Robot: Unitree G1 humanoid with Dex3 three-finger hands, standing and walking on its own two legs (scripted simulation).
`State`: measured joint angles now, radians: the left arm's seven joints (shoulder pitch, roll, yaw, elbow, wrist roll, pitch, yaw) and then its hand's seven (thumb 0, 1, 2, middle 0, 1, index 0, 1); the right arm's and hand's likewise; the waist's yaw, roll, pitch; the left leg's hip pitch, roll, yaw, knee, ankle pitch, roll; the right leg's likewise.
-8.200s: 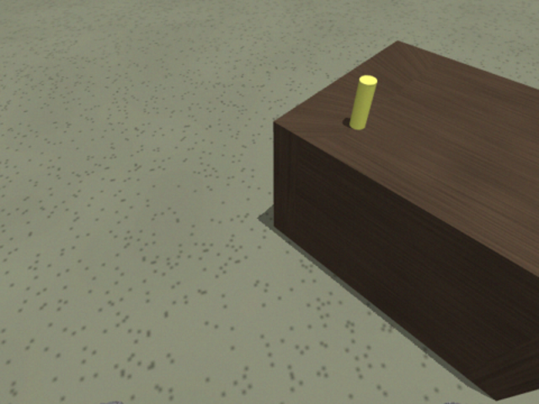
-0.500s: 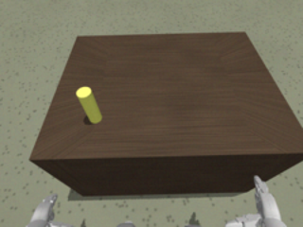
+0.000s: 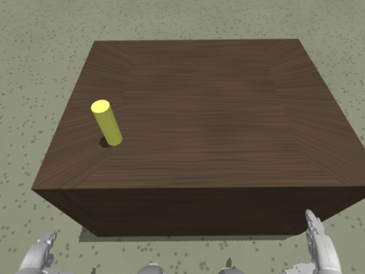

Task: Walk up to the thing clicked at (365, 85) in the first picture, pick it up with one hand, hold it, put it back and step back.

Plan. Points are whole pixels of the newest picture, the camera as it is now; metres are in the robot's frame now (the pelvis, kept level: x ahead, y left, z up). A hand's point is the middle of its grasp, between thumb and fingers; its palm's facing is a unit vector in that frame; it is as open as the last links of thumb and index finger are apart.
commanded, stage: go down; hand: left
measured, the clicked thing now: (108, 124) +0.52 +0.23 -0.04
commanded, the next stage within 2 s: approach in 1.72 s
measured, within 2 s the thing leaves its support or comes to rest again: neither
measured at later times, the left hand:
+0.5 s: hand (56, 263) +0.16 +0.29 -0.06, palm faces +0.11 -0.94 -0.33, open 17.3 cm
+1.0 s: hand (27, 184) +0.31 +0.37 +0.01, palm faces +0.19 -0.97 -0.15, open 17.4 cm
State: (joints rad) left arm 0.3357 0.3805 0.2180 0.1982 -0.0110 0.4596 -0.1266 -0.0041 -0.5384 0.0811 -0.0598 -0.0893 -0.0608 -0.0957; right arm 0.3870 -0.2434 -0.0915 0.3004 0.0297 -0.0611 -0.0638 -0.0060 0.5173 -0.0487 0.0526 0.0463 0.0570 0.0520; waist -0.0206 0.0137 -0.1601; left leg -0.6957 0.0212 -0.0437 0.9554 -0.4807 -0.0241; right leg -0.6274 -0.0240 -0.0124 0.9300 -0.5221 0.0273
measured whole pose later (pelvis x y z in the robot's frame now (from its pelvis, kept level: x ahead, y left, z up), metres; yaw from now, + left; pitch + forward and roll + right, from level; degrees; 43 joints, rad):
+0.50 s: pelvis -0.01 +0.00 -0.01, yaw +0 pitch +13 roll -2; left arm 0.35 0.42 0.26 0.11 -0.04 0.46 -0.13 -0.01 -0.51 0.10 -0.06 -0.08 -0.05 -0.09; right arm 0.45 -0.23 -0.04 0.21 0.03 -0.08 -0.12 -0.01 0.52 -0.05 0.05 0.05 0.06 0.05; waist -0.02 0.01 -0.17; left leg -0.75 0.02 -0.05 1.02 -0.50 -0.02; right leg -0.67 -0.02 -0.02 0.99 -0.53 0.03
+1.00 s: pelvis -0.02 +0.01 -0.01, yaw -1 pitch +15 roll -2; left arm -0.30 0.70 0.52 0.85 -0.10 0.06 -0.42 -0.01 -0.53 0.09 -0.04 -0.08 -0.05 -0.08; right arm 0.39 -0.24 0.01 0.30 0.04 -0.16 -0.09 -0.01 0.50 -0.06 0.05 0.05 0.06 0.05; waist -0.07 -0.02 -0.13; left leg -0.81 0.03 -0.04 1.02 -0.47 -0.01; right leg -0.73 -0.01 -0.01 0.97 -0.49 0.03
